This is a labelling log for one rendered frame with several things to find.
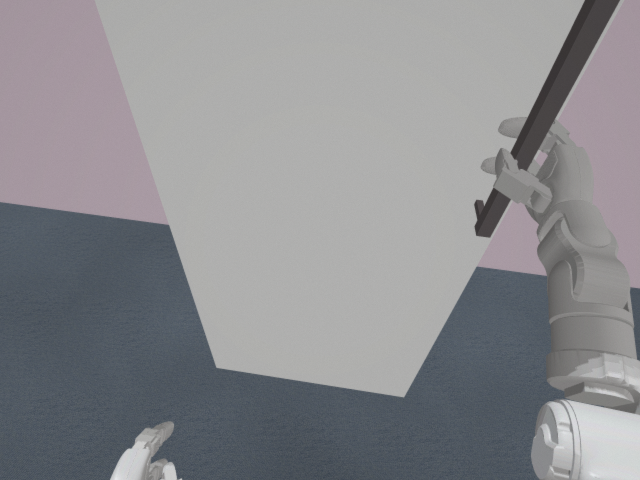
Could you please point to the handle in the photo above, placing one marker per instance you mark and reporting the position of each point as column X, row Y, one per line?
column 580, row 42

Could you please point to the robot right hand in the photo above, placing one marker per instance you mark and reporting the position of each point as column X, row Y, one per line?
column 565, row 175

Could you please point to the robot right forearm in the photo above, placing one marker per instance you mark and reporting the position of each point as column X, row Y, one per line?
column 593, row 354

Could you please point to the right robot upper arm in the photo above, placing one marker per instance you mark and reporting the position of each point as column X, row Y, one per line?
column 578, row 441

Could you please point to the robot left hand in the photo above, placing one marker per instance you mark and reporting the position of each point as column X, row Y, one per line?
column 135, row 463

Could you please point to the fridge door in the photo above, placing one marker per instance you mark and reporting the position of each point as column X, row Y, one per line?
column 318, row 162

